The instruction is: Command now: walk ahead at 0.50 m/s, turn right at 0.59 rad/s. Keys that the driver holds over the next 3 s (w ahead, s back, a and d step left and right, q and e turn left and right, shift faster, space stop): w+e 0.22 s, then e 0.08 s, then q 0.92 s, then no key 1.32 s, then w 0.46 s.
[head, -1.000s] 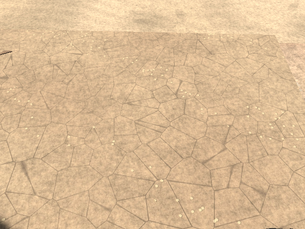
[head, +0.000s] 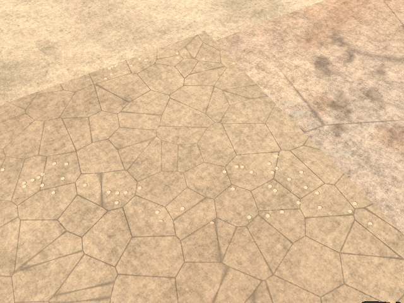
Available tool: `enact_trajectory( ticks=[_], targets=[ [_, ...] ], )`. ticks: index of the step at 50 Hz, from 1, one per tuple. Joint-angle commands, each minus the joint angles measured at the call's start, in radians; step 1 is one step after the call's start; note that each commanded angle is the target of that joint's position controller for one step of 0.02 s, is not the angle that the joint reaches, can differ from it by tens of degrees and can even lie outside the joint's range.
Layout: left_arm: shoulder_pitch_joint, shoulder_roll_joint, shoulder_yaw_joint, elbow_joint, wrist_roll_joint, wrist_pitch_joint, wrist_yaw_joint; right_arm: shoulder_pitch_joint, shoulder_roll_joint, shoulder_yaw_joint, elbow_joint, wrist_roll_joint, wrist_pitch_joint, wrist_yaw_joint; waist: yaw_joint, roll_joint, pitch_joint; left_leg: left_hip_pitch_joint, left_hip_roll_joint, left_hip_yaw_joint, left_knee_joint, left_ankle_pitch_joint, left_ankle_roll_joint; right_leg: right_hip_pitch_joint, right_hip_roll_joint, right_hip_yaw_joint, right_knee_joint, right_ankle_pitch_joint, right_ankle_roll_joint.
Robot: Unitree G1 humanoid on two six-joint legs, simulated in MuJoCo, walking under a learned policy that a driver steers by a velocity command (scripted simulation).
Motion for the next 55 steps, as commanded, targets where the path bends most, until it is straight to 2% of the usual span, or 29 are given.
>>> enact_trajectory(
  ticks=[1, 5, 7, 8, 9, 10, 11, 12, 15, 18, 21, 25, 28, 29, 30, 31, 32, 34, 37, 40, 43, 46, 47, 48, 49, 50, 52, 53, 55],
  targets=[
    [0.01, 0.156, 0.041, -0.063, -0.011, -0.008, 0.016, -0.079, -0.04, -0.003, -0.092, 0.018, -0.009, 0.009, 0.011, -0.095, -0.058, 0.206, -0.091, 0.063, -0.158, 0.138, 0.005, -0.081, -0.208, 0.182, -0.107, 0.321, -0.138],
    [0.026, 0.155, 0.043, -0.068, -0.013, -0.009, 0.011, -0.083, -0.107, -0.026, -0.125, 0.034, -0.03, 0.024, -0.015, -0.142, -0.045, 0.287, -0.103, 0.029, -0.263, -0.014, 0.059, 0.015, -0.249, 0.317, -0.033, 0.171, -0.112],
    [-0.013, 0.113, 0.028, -0.093, -0.004, -0.017, 0.004, 0.093, -0.148, -0.048, -0.094, 0.024, -0.042, 0.022, -0.114, -0.135, -0.122, 0.564, -0.058, 0.011, -0.303, -0.032, 0.125, -0.048, -0.182, 0.279, 0.149, 0.218, -0.062],
    [-0.007, 0.049, 0.008, -0.114, 0.011, -0.024, -0.001, 0.266, -0.213, -0.065, -0.077, 0.011, -0.042, 0.017, -0.172, 0.0, -0.258, 0.844, 0.124, -0.169, -0.301, -0.045, 0.193, -0.195, -0.095, 0.159, 0.459, 0.042, -0.015],
    [0.127, 0.039, 0.0, -0.139, -0.026, -0.033, -0.003, 0.348, -0.272, -0.08, -0.038, 0.0, -0.035, 0.032, -0.105, 0.372, -0.37, 1.079, 0.335, -0.662, -0.422, -0.284, 0.356, -0.503, -0.005, 0.087, 0.748, -0.36, 0.027],
    [0.119, 0.148, 0.021, -0.107, -0.03, -0.029, -0.001, 0.299, -0.172, -0.06, -0.069, 0.019, -0.031, 0.034, -0.117, 0.22, -0.27, 1.024, 0.333, -0.688, -0.456, -0.474, 0.331, -0.616, -0.09, 0.102, 0.869, -0.315, 0.041],
    [0.011, 0.187, 0.033, -0.122, -0.016, -0.019, 0.0, 0.244, -0.117, -0.045, -0.08, 0.023, -0.024, 0.031, -0.133, 0.114, -0.141, 0.889, 0.284, -0.513, -0.467, -0.437, 0.284, -0.633, -0.124, 0.072, 0.883, -0.208, 0.046],
    [-0.042, 0.171, 0.034, -0.135, -0.004, -0.008, 0.004, 0.167, -0.102, -0.034, -0.092, 0.011, -0.015, 0.032, -0.102, 0.028, -0.057, 0.738, 0.241, -0.374, -0.481, -0.232, 0.267, -0.579, -0.154, 0.039, 0.855, -0.136, 0.058],
    [-0.017, 0.128, 0.042, -0.147, -0.001, 0.017, 0.001, 0.084, -0.071, -0.023, -0.084, 0.005, -0.016, 0.039, -0.022, 0.075, -0.022, 0.531, 0.157, -0.104, -0.498, 0.282, 0.249, -0.43, -0.194, -0.008, 0.753, -0.104, 0.09],
    [-0.031, 0.064, 0.023, -0.151, 0.016, 0.023, 0.004, 0.106, -0.105, -0.031, -0.039, 0.002, -0.022, 0.044, -0.005, 0.072, -0.07, 0.522, 0.147, -0.014, -0.5, 0.547, 0.294, -0.382, -0.178, -0.024, 0.581, -0.036, 0.114],
    [-0.086, 0.034, 0.001, -0.141, 0.027, 0.013, -0.01, 0.091, -0.12, -0.03, -0.015, 0.031, 0.002, 0.039, -0.013, 0.083, -0.119, 0.498, 0.096, 0.071, -0.495, 0.538, 0.28, -0.231, -0.18, -0.085, 0.327, 0.135, 0.123],
    [-0.208, 0.081, 0.01, -0.165, 0.024, -0.006, -0.019, 0.163, -0.166, -0.04, 0.017, 0.047, 0.031, 0.032, -0.057, 0.097, -0.107, 0.566, 0.107, 0.006, -0.442, 0.42, 0.269, -0.187, -0.136, -0.101, 0.137, 0.176, 0.118],
    [-0.153, 0.127, 0.03, -0.147, 0.033, -0.02, -0.011, 0.161, -0.151, -0.034, 0.016, 0.06, 0.041, 0.022, -0.014, 0.083, -0.118, 0.525, 0.065, -0.037, -0.328, 0.243, 0.202, 0.011, -0.144, -0.09, -0.072, 0.354, 0.062],
    [-0.103, 0.194, 0.045, -0.15, 0.05, -0.021, 0.003, 0.165, -0.109, -0.021, -0.002, 0.041, 0.034, 0.02, -0.01, 0.008, -0.188, 0.434, 0.003, -0.002, -0.21, 0.078, 0.146, 0.181, -0.282, 0.016, -0.022, 0.67, 0.012],
    [-0.071, 0.243, 0.056, -0.156, 0.06, -0.005, 0.02, 0.251, -0.042, 0.0, -0.009, 0.024, 0.027, 0.021, -0.034, -0.179, -0.266, 0.203, -0.092, 0.076, -0.012, -0.367, 0.08, 0.399, -0.494, 0.169, 0.047, 0.941, -0.127],
    [-0.03, 0.193, 0.046, -0.143, 0.047, 0.008, 0.02, 0.24, -0.072, -0.002, -0.019, 0.035, 0.036, 0.02, 0.01, -0.28, -0.305, 0.106, -0.105, 0.067, 0.193, -0.678, 0.044, 0.391, -0.585, 0.27, 0.012, 0.927, -0.231],
    [-0.034, 0.18, 0.042, -0.141, 0.041, 0.013, 0.017, 0.218, -0.143, -0.025, -0.025, 0.05, 0.053, 0.019, 0.018, -0.223, -0.278, 0.051, -0.084, 0.05, 0.351, -0.669, 0.033, 0.346, -0.561, 0.243, -0.025, 0.776, -0.236],
    [-0.137, 0.147, 0.03, -0.148, 0.027, 0.015, 0.018, 0.202, -0.142, -0.035, -0.022, 0.044, 0.1, 0.003, -0.02, -0.153, -0.186, 0.027, -0.045, 0.045, 0.41, -0.537, 0.013, 0.205, -0.483, 0.136, -0.086, 0.507, -0.165],
    [-0.241, 0.145, 0.03, -0.142, 0.038, 0.023, 0.021, 0.212, -0.102, -0.033, -0.034, 0.039, 0.146, -0.01, -0.068, -0.178, -0.11, 0.162, -0.046, 0.09, 0.352, -0.403, -0.007, -0.016, -0.421, -0.008, -0.16, 0.362, -0.134],
    [-0.263, 0.155, 0.034, -0.129, 0.034, 0.024, 0.031, 0.164, -0.078, -0.022, -0.071, 0.037, 0.149, 0.003, -0.059, -0.184, -0.11, 0.244, -0.033, 0.113, 0.172, -0.319, 0.011, -0.04, -0.415, -0.089, -0.161, 0.325, -0.124],
    [-0.242, 0.189, 0.043, -0.111, 0.025, 0.03, 0.034, 0.138, -0.103, -0.024, -0.104, 0.036, 0.149, 0.027, -0.048, -0.194, -0.139, 0.308, -0.034, 0.132, 0.05, -0.293, 0.04, 0.004, -0.458, -0.092, -0.133, 0.323, -0.114],
    [-0.242, 0.199, 0.045, -0.094, 0.001, 0.04, 0.031, 0.195, -0.115, -0.037, -0.093, 0.03, 0.15, 0.044, -0.081, -0.16, -0.136, 0.448, -0.081, 0.188, -0.168, -0.179, 0.101, -0.018, -0.44, -0.137, -0.035, 0.188, -0.038],
    [-0.206, 0.17, 0.04, -0.073, 0.0, 0.045, 0.029, 0.217, -0.136, -0.047, -0.085, 0.02, 0.15, 0.04, -0.078, -0.094, -0.107, 0.505, -0.092, 0.159, -0.259, -0.115, 0.134, -0.076, -0.396, -0.186, 0.061, 0.069, 0.026],
    [-0.169, 0.116, 0.028, -0.074, 0.028, 0.051, 0.022, 0.22, -0.238, -0.071, -0.103, 0.015, 0.147, 0.023, -0.044, 0.175, -0.067, 0.59, 0.102, -0.139, -0.392, 0.129, 0.211, -0.264, -0.275, -0.303, 0.343, -0.141, 0.13],
    [-0.253, 0.124, 0.024, -0.136, 0.043, 0.047, 0.028, 0.214, -0.328, -0.081, -0.14, -0.007, 0.134, 0.026, -0.072, 0.345, -0.047, 0.579, 0.299, -0.433, -0.468, 0.265, 0.398, -0.477, -0.135, -0.216, 0.564, -0.41, 0.168],
    [-0.312, 0.164, 0.036, -0.143, 0.035, 0.044, 0.033, 0.229, -0.289, -0.07, -0.143, -0.027, 0.111, 0.034, -0.113, 0.224, -0.088, 0.562, 0.282, -0.425, -0.486, 0.186, 0.426, -0.489, -0.146, -0.094, 0.7, -0.399, 0.149],
    [-0.261, 0.174, 0.049, -0.106, 0.024, 0.05, 0.045, 0.13, -0.235, -0.057, -0.154, 0.007, 0.09, 0.027, -0.048, 0.111, -0.078, 0.557, 0.175, -0.284, -0.453, 0.084, 0.312, -0.493, -0.178, -0.05, 0.714, -0.221, 0.126],
    [-0.244, 0.183, 0.053, -0.092, 0.031, 0.055, 0.051, 0.092, -0.208, -0.047, -0.162, 0.025, 0.094, 0.018, -0.034, 0.11, -0.08, 0.545, 0.152, -0.249, -0.445, 0.1, 0.283, -0.476, -0.181, -0.046, 0.704, -0.167, 0.131],
    [-0.215, 0.166, 0.051, -0.082, 0.03, 0.053, 0.046, 0.09, -0.19, -0.037, -0.174, 0.025, 0.101, 0.006, -0.019, 0.105, -0.116, 0.532, 0.114, -0.213, -0.435, 0.16, 0.275, -0.413, -0.157, -0.052, 0.718, -0.098, 0.142]
  ],
)
Next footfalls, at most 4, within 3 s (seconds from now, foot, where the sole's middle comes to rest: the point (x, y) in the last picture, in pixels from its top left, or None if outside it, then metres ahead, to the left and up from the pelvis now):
0.14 left None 0.26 0.14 -0.78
0.58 right None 0.35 -0.12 -0.78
0.94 left None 0.32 0.14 -0.78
1.44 right None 0.35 -0.08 -0.78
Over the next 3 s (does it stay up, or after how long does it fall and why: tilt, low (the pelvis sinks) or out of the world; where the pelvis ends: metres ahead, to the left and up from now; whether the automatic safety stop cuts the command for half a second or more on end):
stays up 0.39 0.05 0.01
